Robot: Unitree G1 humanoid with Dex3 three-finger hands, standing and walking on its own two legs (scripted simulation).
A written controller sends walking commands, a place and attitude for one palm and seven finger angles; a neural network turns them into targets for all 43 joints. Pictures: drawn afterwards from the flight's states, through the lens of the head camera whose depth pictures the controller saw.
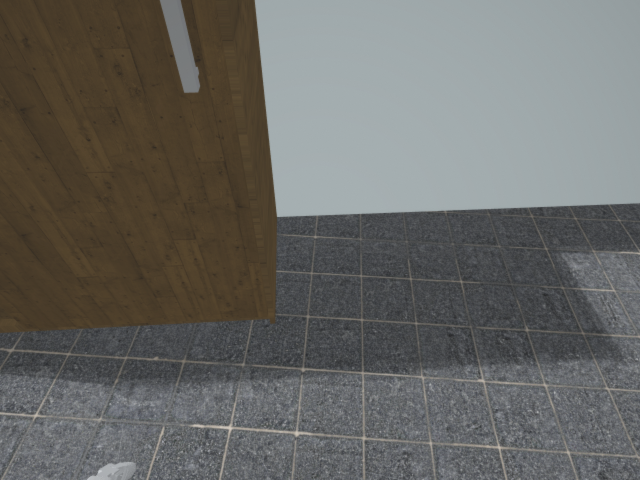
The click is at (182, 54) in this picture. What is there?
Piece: wardrobe's sliding door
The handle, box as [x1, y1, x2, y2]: [160, 0, 199, 92]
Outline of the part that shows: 160,0 184,92 197,92 199,87 197,77 198,70 194,64 180,0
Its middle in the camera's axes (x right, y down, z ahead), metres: -0.23 -0.33 +0.64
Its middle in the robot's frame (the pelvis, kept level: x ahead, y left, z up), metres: +0.72 +0.28 +0.22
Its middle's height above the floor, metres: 0.99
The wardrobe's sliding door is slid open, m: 0.00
